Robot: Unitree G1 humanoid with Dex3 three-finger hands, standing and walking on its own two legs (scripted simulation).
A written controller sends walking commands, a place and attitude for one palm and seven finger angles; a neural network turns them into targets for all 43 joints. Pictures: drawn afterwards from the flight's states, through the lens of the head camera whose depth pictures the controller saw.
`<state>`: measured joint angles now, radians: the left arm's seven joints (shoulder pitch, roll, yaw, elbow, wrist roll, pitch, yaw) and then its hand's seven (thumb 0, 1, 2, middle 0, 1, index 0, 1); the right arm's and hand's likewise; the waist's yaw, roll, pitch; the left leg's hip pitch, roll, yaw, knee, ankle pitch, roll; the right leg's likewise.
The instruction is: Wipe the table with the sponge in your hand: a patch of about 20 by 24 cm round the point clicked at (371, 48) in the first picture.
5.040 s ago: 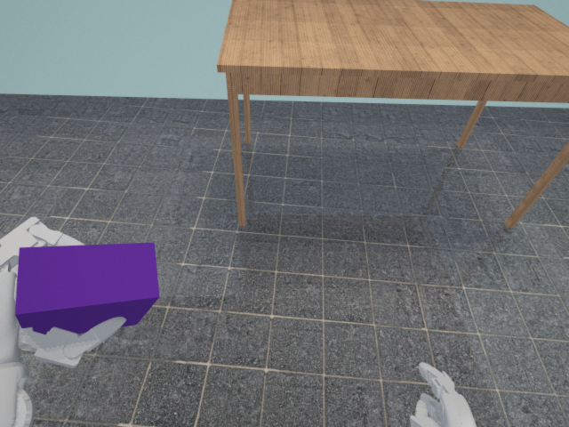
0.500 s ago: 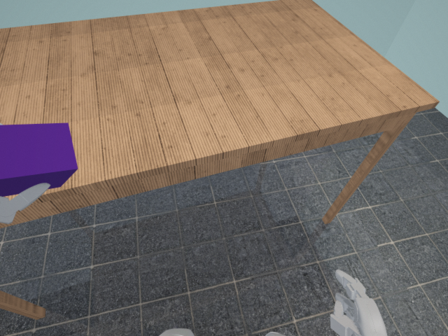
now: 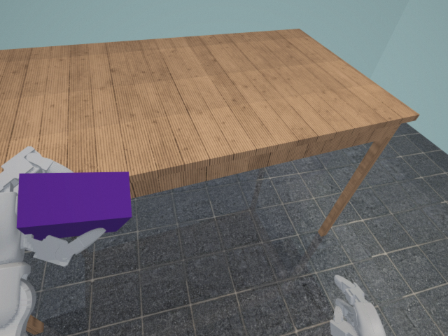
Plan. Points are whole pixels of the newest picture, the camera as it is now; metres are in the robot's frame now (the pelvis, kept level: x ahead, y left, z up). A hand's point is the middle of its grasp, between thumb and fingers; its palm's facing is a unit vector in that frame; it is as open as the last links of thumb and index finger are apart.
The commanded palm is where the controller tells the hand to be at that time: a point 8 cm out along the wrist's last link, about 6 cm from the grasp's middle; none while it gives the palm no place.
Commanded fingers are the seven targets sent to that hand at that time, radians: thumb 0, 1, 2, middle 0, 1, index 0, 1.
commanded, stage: come to a stop and stand still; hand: left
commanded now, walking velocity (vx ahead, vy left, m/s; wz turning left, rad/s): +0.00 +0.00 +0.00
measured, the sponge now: (92, 207) +0.23 +0.21 +0.17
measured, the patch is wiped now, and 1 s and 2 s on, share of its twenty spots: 0.00 0.00 0.00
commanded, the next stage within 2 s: look again from close up in 0.20 s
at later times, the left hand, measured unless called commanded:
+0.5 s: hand (49, 218) +0.22 +0.27 +0.15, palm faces +0.43 -0.83 -0.35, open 9.9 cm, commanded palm +0.17 +0.29 +0.19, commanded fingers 0.00 0.10 1.30 -1.20 -1.60 -1.20 -1.60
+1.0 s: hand (57, 191) +0.26 +0.28 +0.15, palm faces +0.46 -0.84 -0.29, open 9.9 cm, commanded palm +0.20 +0.30 +0.19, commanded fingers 0.00 0.10 1.30 -1.20 -1.60 -1.20 -1.60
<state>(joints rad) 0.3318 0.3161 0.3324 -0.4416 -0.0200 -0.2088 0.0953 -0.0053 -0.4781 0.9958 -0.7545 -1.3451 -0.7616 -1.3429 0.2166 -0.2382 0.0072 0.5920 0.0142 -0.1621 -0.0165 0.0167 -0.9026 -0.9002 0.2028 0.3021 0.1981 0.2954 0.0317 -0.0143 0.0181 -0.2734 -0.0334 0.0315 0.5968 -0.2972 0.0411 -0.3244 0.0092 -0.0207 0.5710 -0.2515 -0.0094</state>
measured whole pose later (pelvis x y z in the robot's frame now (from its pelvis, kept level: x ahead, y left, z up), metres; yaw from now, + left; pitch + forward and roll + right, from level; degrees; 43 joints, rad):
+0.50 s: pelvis +0.00 +0.01 +0.02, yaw +0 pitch -1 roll -1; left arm 0.40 0.31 0.33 -0.33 -0.02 -0.15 0.12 -0.01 -0.48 1.00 -0.76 -1.34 -0.76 -1.34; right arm 0.23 -0.20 0.04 0.59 0.00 -0.11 -0.05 0.02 -0.90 -0.90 0.20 0.30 0.20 0.30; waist 0.04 0.01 0.00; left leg -0.20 -0.07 0.05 0.40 -0.19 0.08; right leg -0.20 0.04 -0.03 0.39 -0.18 -0.03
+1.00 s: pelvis +0.06 +0.02 -0.01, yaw +3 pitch -1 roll -1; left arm 0.40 0.34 0.33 -0.47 -0.04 -0.17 0.14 -0.01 -0.48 1.00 -0.76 -1.34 -0.76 -1.34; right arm 0.27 -0.23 0.01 0.60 0.01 -0.06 -0.05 0.02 -0.90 -0.90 0.20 0.30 0.20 0.30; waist 0.03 -0.06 0.01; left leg -0.31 0.00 0.03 0.66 -0.34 0.04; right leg -0.23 0.01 -0.07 0.65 -0.41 -0.03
